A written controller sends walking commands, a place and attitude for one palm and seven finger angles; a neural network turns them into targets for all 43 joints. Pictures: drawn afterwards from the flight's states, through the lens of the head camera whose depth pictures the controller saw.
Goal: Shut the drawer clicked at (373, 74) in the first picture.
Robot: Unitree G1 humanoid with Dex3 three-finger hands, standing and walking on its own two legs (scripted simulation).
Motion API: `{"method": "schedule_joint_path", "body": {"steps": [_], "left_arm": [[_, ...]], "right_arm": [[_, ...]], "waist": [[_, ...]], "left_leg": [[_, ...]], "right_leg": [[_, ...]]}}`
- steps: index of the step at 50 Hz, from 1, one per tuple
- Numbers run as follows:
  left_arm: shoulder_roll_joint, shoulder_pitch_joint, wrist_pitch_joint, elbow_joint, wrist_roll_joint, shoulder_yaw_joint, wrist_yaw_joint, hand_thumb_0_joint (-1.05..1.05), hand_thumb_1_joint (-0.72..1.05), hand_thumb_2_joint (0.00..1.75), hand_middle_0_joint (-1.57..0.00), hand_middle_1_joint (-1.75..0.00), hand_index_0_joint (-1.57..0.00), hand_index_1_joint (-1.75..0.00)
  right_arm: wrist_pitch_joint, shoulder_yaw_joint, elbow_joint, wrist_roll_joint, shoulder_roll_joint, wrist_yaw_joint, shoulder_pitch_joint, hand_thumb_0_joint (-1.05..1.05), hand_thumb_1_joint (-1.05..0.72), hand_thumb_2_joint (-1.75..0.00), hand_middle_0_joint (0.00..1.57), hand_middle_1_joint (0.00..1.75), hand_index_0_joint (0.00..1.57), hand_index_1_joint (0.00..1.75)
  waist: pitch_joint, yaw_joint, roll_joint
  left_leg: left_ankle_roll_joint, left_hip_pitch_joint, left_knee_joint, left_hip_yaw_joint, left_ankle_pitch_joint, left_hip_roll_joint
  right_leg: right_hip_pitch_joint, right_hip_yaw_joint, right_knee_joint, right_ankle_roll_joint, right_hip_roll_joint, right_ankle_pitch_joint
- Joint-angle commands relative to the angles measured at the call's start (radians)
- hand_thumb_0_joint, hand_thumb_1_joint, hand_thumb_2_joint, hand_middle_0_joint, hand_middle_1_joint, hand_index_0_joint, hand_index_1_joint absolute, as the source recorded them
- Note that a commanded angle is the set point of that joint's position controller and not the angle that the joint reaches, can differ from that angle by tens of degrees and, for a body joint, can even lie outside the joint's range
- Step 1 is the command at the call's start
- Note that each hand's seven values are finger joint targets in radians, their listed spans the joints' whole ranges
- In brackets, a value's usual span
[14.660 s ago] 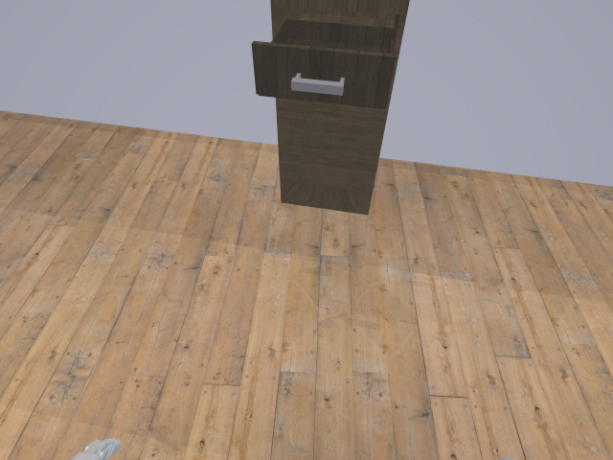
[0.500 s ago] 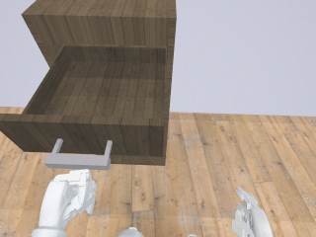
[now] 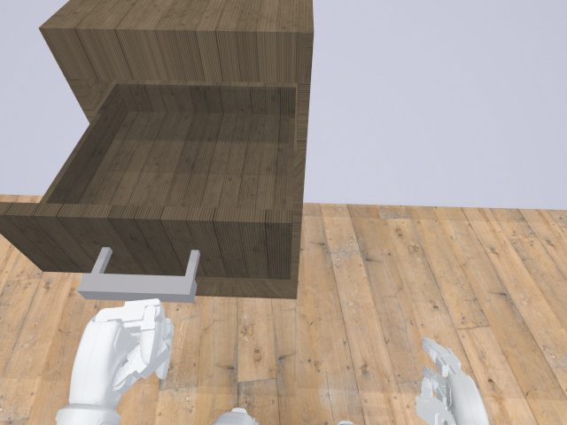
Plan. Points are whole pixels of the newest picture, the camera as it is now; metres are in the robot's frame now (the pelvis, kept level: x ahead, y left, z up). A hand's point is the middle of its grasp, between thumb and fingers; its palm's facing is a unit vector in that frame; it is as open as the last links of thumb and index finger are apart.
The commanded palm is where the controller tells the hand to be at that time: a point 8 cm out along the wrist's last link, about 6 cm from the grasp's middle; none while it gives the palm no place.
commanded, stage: push the drawer shut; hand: left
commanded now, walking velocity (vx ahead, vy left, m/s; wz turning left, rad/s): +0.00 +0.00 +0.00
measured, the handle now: (144, 272) +0.29 +0.20 +0.08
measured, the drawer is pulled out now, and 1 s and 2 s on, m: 0.30 0.20 0.08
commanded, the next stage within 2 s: none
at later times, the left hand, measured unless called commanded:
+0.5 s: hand (172, 324) +0.23 +0.15 +0.07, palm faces -0.01 -1.00 -0.08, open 3.0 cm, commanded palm +0.24 +0.20 +0.08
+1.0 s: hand (186, 265) +0.31 +0.15 +0.08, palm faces -0.02 -1.00 -0.07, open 3.0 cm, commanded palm +0.31 +0.20 +0.08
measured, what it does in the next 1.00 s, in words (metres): stands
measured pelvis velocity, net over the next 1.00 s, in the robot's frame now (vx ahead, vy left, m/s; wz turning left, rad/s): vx -0.02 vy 0.00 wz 0.00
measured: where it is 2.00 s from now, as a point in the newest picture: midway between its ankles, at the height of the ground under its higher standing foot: outside the picture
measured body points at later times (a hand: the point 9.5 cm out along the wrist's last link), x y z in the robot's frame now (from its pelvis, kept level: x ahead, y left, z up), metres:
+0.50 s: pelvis -0.01 +0.00 +0.00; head +0.03 -0.01 +0.45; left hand +0.23 +0.20 +0.08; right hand +0.17 -0.24 -0.08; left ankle +0.02 +0.13 -0.67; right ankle -0.01 -0.10 -0.67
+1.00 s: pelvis -0.02 +0.00 +0.01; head +0.03 +0.00 +0.46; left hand +0.31 +0.20 +0.08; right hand +0.13 -0.24 -0.08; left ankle +0.02 +0.13 -0.67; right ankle -0.01 -0.10 -0.67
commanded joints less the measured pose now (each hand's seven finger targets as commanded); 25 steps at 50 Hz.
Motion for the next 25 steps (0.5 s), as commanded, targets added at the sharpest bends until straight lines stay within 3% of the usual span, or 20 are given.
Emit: {"method": "schedule_joint_path", "body": {"steps": [1, 7, 10, 12, 16, 17, 19, 25], "left_arm": [[0.073, -0.082, -0.028, -0.159, -0.015, 0.047, -0.002, 0.00, 0.90, 0.90, -1.40, -1.60, -1.40, -1.60], [0.121, -0.193, -0.015, -0.166, -0.025, 0.102, 0.021, 0.00, 0.90, 0.90, -1.40, -1.60, -1.40, -1.60], [0.079, -0.264, -0.029, -0.145, -0.027, 0.059, 0.028, 0.00, 0.90, 0.90, -1.40, -1.60, -1.40, -1.60], [0.101, -0.285, -0.040, -0.124, -0.024, 0.078, 0.033, 0.00, 0.90, 0.90, -1.40, -1.60, -1.40, -1.60], [0.081, -0.391, -0.056, -0.113, -0.022, 0.037, 0.020, 0.00, 0.90, 0.90, -1.40, -1.60, -1.40, -1.60], [0.108, -0.414, -0.057, -0.100, -0.020, 0.061, 0.024, 0.00, 0.90, 0.90, -1.40, -1.60, -1.40, -1.60], [0.097, -0.457, -0.058, -0.083, -0.018, 0.045, 0.017, 0.00, 0.90, 0.90, -1.40, -1.60, -1.40, -1.60], [0.104, -0.570, -0.028, -0.010, -0.024, 0.045, 0.018, 0.00, 0.90, 0.90, -1.40, -1.60, -1.40, -1.60]], "right_arm": [[-0.053, -0.045, -0.160, 0.008, -0.119, -0.009, -0.063, 0.00, -0.90, -0.90, 0.20, 0.30, 0.20, 0.30], [-0.051, -0.040, -0.148, 0.006, -0.123, -0.017, -0.059, 0.00, -0.90, -0.90, 0.20, 0.30, 0.20, 0.30], [-0.063, -0.034, -0.133, 0.004, -0.121, -0.014, -0.051, 0.00, -0.90, -0.90, 0.20, 0.30, 0.20, 0.30], [-0.065, -0.036, -0.119, 0.001, -0.130, -0.016, -0.052, 0.00, -0.90, -0.90, 0.20, 0.30, 0.20, 0.30], [-0.078, -0.035, -0.105, 0.003, -0.132, -0.015, -0.058, 0.00, -0.90, -0.90, 0.20, 0.30, 0.20, 0.30], [-0.076, -0.035, -0.093, 0.004, -0.135, -0.018, -0.058, 0.00, -0.90, -0.90, 0.20, 0.30, 0.20, 0.30], [-0.079, -0.035, -0.088, 0.006, -0.135, -0.020, -0.064, 0.00, -0.90, -0.90, 0.20, 0.30, 0.20, 0.30], [-0.078, -0.027, -0.069, 0.012, -0.138, -0.025, -0.079, 0.00, -0.90, -0.90, 0.20, 0.30, 0.20, 0.30]], "waist": [[-0.106, -0.027, -0.032], [-0.149, -0.022, -0.019], [-0.124, -0.041, -0.017], [-0.117, -0.045, -0.032], [-0.141, -0.059, -0.010], [-0.138, -0.062, -0.020], [-0.154, -0.063, -0.016], [-0.142, -0.064, -0.015]], "left_leg": [[0.040, 0.096, -0.151, 0.020, 0.173, -0.022], [0.041, 0.126, -0.164, 0.024, 0.215, -0.021], [0.039, 0.130, -0.164, 0.018, 0.207, -0.021], [0.040, 0.125, -0.161, 0.015, 0.202, -0.019], [0.040, 0.137, -0.159, 0.015, 0.175, -0.022], [0.042, 0.133, -0.159, 0.012, 0.171, -0.020], [0.042, 0.144, -0.163, 0.012, 0.161, -0.022], [0.041, 0.154, -0.191, 0.008, 0.120, -0.022]], "right_leg": [[0.061, 0.056, -0.202, 0.019, 0.000, 0.174], [0.105, 0.059, -0.210, 0.019, -0.002, 0.224], [0.076, 0.050, -0.206, 0.020, 0.000, 0.221], [0.066, 0.049, -0.209, 0.020, 0.002, 0.212], [0.054, 0.057, -0.212, 0.022, -0.003, 0.180], [0.055, 0.059, -0.217, 0.019, -0.002, 0.169], [0.053, 0.063, -0.221, 0.020, -0.004, 0.157], [0.061, 0.063, -0.247, 0.019, -0.005, 0.109]]}}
